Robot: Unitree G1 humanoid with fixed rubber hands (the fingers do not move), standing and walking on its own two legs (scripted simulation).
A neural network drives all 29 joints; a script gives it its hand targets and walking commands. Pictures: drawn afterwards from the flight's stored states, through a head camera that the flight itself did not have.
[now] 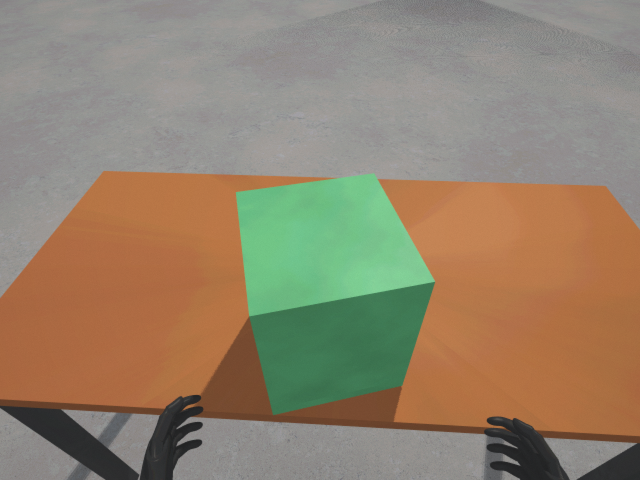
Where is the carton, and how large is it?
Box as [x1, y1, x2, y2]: [236, 173, 434, 414]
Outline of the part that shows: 373,173 236,192 249,317 273,414 394,387 402,384 432,290 434,280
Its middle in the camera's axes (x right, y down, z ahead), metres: +0.00 +0.07 +0.56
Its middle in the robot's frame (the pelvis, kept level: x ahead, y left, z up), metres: +0.38 +0.05 +0.03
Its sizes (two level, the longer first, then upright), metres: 0.210 0.200 0.250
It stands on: a table, 0.69 m high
